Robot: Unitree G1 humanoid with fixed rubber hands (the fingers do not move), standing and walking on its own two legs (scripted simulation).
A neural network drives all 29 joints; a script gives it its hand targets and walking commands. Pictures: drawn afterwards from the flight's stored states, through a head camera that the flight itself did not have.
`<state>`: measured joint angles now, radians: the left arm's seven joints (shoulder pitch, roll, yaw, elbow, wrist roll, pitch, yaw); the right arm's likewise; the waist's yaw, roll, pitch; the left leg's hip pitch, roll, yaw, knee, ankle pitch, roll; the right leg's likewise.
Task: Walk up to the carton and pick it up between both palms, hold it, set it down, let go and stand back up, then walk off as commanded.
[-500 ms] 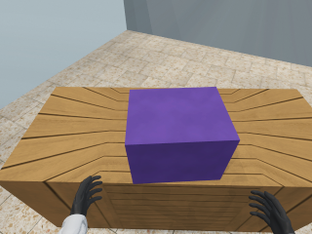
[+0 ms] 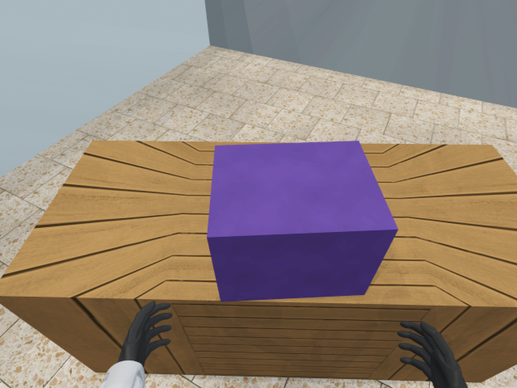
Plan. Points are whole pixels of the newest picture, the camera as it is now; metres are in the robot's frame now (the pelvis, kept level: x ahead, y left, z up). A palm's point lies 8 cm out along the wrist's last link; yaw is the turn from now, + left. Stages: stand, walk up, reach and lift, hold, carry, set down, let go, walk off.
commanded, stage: set down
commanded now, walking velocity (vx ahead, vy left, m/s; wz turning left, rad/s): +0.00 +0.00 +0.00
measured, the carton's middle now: (290, 220) +0.46 -0.01 -0.05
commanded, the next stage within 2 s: let go in 0.42 s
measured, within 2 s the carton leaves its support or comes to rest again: neither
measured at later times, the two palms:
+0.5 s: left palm (133, 367) +0.15 +0.22 -0.06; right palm (428, 386) +0.17 -0.23 -0.07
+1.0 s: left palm (120, 374) +0.14 +0.24 -0.07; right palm out of the picture +0.15 -0.24 -0.09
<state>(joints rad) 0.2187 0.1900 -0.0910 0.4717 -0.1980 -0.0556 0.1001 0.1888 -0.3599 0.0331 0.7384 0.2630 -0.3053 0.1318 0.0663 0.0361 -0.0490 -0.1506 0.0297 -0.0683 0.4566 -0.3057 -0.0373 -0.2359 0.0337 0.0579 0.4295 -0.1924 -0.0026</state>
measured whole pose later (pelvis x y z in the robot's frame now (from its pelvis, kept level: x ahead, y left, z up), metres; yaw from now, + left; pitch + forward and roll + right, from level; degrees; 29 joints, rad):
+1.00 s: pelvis +0.00 +0.00 +0.00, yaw +0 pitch -2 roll -1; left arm 0.22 0.24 -0.01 0.51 -0.07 0.05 0.02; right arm 0.19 -0.25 0.00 0.75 -0.01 -0.11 -0.01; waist 0.05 0.01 0.03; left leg -0.12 0.03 -0.07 0.46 -0.31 -0.04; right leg -0.21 0.03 0.06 0.44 -0.20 0.00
